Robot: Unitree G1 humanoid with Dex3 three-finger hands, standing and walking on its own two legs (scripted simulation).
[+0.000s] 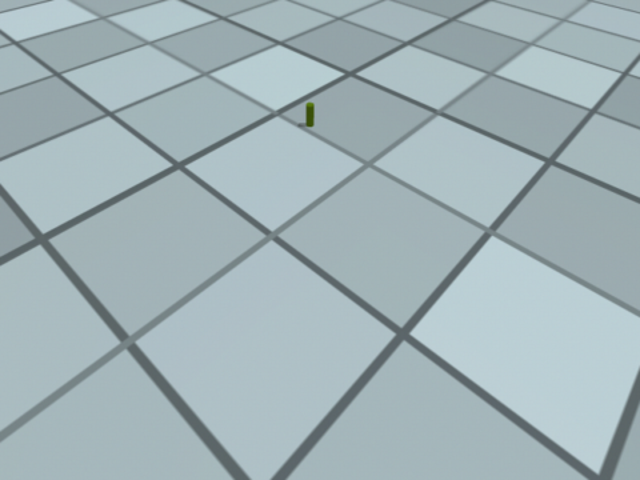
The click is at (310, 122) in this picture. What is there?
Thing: slim round
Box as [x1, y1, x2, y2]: [306, 103, 313, 126]
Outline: 307,103 306,125 312,126 313,104
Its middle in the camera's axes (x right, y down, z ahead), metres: -0.05 -0.69 +2.17
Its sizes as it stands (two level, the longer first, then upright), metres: 0.043 0.043 0.126
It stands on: the floor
